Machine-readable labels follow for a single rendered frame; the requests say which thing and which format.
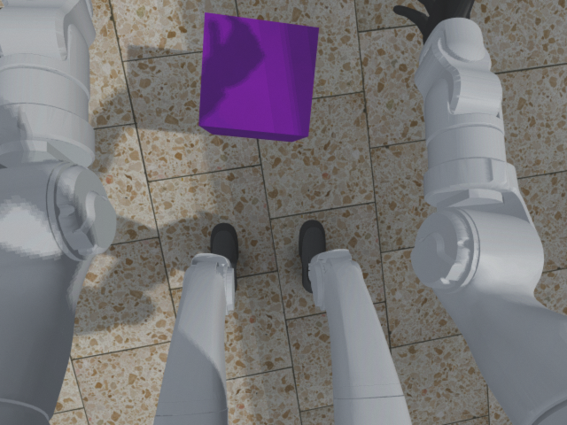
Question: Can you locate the right robot upper arm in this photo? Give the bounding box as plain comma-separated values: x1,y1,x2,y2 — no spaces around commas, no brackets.
410,207,567,425

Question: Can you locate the left robot thigh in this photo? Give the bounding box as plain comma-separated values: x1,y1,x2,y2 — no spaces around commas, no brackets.
153,261,235,425

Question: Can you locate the left robot upper arm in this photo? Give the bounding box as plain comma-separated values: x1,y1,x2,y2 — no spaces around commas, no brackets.
0,161,116,425

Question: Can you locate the robot left forearm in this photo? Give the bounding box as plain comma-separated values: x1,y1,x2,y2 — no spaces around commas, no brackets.
0,0,96,169

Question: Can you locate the right robot hand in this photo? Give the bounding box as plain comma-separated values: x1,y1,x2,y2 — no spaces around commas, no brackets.
393,0,475,45

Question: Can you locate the robot right forearm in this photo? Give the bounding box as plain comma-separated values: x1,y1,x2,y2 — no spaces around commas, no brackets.
414,18,537,232

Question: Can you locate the carton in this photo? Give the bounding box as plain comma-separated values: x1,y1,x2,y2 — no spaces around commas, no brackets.
198,12,319,142

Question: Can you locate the robot right foot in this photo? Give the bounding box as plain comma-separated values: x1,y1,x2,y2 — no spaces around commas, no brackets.
299,220,326,293

